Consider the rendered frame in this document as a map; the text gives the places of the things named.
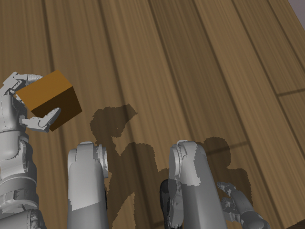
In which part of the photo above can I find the left robot arm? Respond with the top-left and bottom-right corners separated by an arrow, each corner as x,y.
0,130 -> 47,229

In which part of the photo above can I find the right robot arm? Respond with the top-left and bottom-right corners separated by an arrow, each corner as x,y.
240,211 -> 271,229

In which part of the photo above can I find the right robot foot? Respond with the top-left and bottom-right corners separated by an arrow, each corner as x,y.
160,179 -> 183,229

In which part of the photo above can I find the right robot hand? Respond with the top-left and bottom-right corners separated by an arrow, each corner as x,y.
217,182 -> 255,223

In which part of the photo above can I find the left robot hand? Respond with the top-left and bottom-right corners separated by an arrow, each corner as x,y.
0,72 -> 61,133

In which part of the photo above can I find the carton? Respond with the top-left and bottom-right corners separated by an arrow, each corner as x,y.
15,69 -> 82,131

